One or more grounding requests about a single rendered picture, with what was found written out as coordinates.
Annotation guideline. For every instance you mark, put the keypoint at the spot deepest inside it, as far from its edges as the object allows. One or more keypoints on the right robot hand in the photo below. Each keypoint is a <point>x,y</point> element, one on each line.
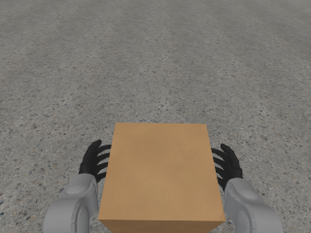
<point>230,164</point>

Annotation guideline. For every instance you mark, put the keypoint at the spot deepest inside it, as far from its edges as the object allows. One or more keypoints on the carton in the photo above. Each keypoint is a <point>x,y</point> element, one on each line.
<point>161,178</point>

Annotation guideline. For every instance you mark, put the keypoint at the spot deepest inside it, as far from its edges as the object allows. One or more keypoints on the left robot hand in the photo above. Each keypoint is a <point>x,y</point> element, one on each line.
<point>90,160</point>

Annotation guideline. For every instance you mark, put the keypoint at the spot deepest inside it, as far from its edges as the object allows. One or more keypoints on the right robot forearm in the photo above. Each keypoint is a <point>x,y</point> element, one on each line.
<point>247,210</point>

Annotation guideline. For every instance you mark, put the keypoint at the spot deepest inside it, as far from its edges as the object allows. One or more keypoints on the left robot forearm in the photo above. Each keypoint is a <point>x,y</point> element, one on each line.
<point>75,206</point>

